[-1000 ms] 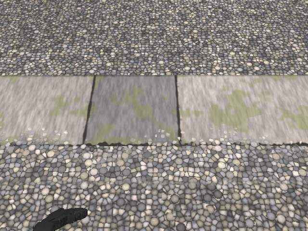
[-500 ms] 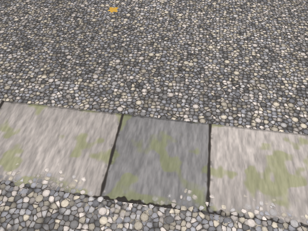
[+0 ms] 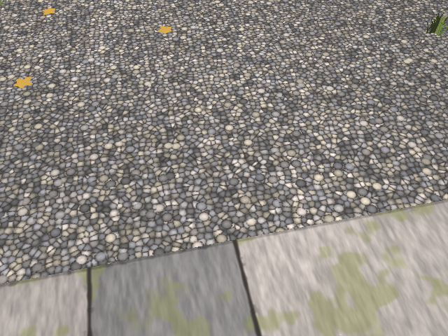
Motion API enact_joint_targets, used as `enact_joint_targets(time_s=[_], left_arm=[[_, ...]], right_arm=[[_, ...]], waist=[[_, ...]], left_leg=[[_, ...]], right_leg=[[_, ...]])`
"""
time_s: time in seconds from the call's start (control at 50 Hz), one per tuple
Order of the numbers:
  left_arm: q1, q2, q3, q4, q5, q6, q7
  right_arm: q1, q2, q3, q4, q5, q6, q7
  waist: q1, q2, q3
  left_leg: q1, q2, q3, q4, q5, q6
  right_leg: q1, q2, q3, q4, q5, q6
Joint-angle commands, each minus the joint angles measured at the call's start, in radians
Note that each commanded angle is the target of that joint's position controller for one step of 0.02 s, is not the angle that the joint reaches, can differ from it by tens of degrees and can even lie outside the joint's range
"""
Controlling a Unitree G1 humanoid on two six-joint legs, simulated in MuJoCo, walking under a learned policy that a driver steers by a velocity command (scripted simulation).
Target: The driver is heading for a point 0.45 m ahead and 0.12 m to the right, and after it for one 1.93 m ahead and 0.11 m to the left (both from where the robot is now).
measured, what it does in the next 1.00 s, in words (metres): walks ahead: right foot, then left foot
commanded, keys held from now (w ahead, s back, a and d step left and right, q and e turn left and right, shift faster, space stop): w+e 0.36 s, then w+q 0.64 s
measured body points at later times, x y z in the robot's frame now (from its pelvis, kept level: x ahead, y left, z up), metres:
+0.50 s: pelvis +0.29 -0.06 +0.01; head +0.31 -0.08 +0.46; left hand +0.41 +0.20 -0.10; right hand +0.43 -0.35 -0.09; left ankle +0.52 +0.07 -0.68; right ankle +0.20 -0.11 -0.74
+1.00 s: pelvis +0.59 -0.06 +0.01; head +0.62 -0.05 +0.46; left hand +0.81 +0.18 -0.08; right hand +0.62 -0.34 -0.10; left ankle +0.55 +0.01 -0.74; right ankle +0.76 -0.26 -0.68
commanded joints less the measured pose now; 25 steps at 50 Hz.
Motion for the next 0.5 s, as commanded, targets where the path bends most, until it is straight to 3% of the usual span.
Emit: enact_joint_targets(time_s=[0.02, 0.08, 0.1, 0.12, 0.14, 0.16, 0.18, 0.2, 0.22, 0.24, 0.26, 0.3, 0.36, 0.42, 0.5], left_arm=[[-0.143, 0.033, -0.002, -0.120, -0.003, -0.013, -0.024], [-0.061, 0.086, 0.023, -0.137, -0.008, -0.008, -0.034], [0.051, 0.128, 0.045, -0.117, -0.012, -0.007, -0.032], [0.215, 0.193, 0.081, -0.077, -0.013, -0.005, -0.018], [0.311, 0.294, 0.106, -0.052, -0.009, 0.003, 0.006], [0.276, 0.338, 0.103, -0.085, -0.001, -0.012, 0.000], [0.304, 0.248, 0.076, -0.084, 0.008, -0.020, -0.005], [0.260, 0.200, 0.064, -0.083, 0.006, -0.031, -0.003], [0.177, 0.166, 0.052, -0.102, 0.000, -0.037, -0.005], [0.115, 0.135, 0.042, -0.119, 0.002, -0.040, -0.002], [0.092, 0.121, 0.035, -0.133, 0.010, -0.041, 0.003], [0.105, 0.146, 0.039, -0.134, 0.005, -0.044, 0.015], [0.160, 0.188, 0.050, -0.130, 0.002, -0.042, 0.037], [0.196, 0.155, 0.037, -0.113, 0.004, -0.038, 0.045], [0.258, 0.165, 0.033, -0.076, 0.010, -0.045, 0.039]], right_arm=[[0.029, -0.172, -0.039, -0.035, 0.013, 0.013, -0.008], [-0.017, -0.218, -0.052, -0.059, 0.024, 0.031, -0.015], [-0.037, -0.231, -0.054, -0.066, 0.026, 0.038, -0.016], [-0.055, -0.229, -0.050, -0.077, 0.029, 0.039, -0.015], [-0.031, -0.152, -0.027, -0.107, -0.006, 0.025, -0.011], [0.032, -0.053, 0.006, -0.161, 0.005, -0.018, 0.008], [-0.112, -0.144, -0.013, -0.184, 0.047, -0.058, 0.023], [-0.164, -0.151, -0.014, -0.205, 0.064, -0.073, 0.027], [-0.160, -0.146, -0.016, -0.189, 0.044, -0.074, 0.019], [-0.148, -0.161, -0.028, -0.181, 0.021, -0.063, 0.012], [-0.128, -0.163, -0.033, -0.181, 0.015, -0.047, 0.013], [-0.130, -0.139, -0.033, -0.195, 0.003, -0.023, 0.011], [-0.240, -0.116, -0.024, -0.238, -0.009, -0.012, 0.005], [-0.304, -0.081, -0.005, -0.241, 0.001, -0.019, 0.022], [-0.397, -0.099, 0.002, -0.270, 0.021, -0.026, 0.043]], waist=[[-0.010, 0.063, 0.103], [0.069, 0.126, 0.015], [0.136, 0.135, -0.048], [0.222, 0.105, -0.134], [0.209, -0.096, -0.210], [0.110, -0.234, -0.355], [0.182, -0.085, -0.329], [0.162, -0.057, -0.203], [0.107, 0.044, -0.125], [0.069, 0.046, -0.090], [0.043, 0.031, -0.081], [0.026, 0.026, -0.062], [0.055, 0.005, -0.024], [0.099, -0.045, -0.019], [0.152, -0.061, 0.024]], left_leg=[[0.044, 0.332, -0.062, -0.014, 0.527, 0.124], [0.061, 0.330, -0.019, 0.190, 1.006, 0.093], [0.033, 0.315, -0.010, 0.351, 1.094, 0.077], [-0.085, 0.269, 0.005, 0.586, 0.987, 0.038], [-0.389, 0.191, -0.007, 0.922, 0.334, -0.006], [-0.749, -0.025, -0.219, 1.221, -0.302, -0.045], [-0.865, 0.025, -0.365, 1.250, -0.251, -0.013], [-0.907, 0.067, -0.353, 1.189, -0.159, 0.014], [-0.847, 0.116, -0.352, 1.098, -0.084, 0.015], [-0.770, 0.144, -0.349, 1.015, -0.046, 0.005], [-0.704, 0.161, -0.354, 0.978, -0.022, -0.005], [-0.673, 0.160, -0.335, 0.887, 0.006, -0.037], [-0.705, 0.131, -0.311, 0.690, 0.157, -0.075], [-0.646, 0.105, -0.282, 0.446, 0.385, -0.064], [-0.671, 0.096, -0.272, 0.340, 0.462, -0.017]], right_leg=[[-0.080, 0.011, -0.053, -0.056, -0.077, -0.025], [0.132, 0.108, -0.145, -0.060, -0.226, -0.079], [0.283, 0.151, -0.159, -0.084, -0.240, -0.108], [0.544, 0.180, -0.129, -0.172, -0.169, -0.149], [0.829, -0.026, 0.197, -0.177, -0.123, -0.213], [1.093, -0.236, 0.806, -0.364, -0.307, -0.423], [1.087, -0.222, 0.774, -0.446, -0.307, -0.360], [0.974, -0.190, 0.613, -0.440, -0.238, -0.316], [0.807, -0.141, 0.486, -0.441, -0.135, -0.278], [0.680, -0.107, 0.401, -0.450, -0.047, -0.257], [0.602, -0.083, 0.364, -0.472, -0.006, -0.250], [0.522, -0.061, 0.317, -0.497, 0.066, -0.252], [0.475, -0.023, 0.257, -0.509, 0.103, -0.234], [0.481, 0.018, 0.159, -0.507, 0.059, -0.177], [0.583, -0.048, 0.179, -0.507, -0.025, -0.162]])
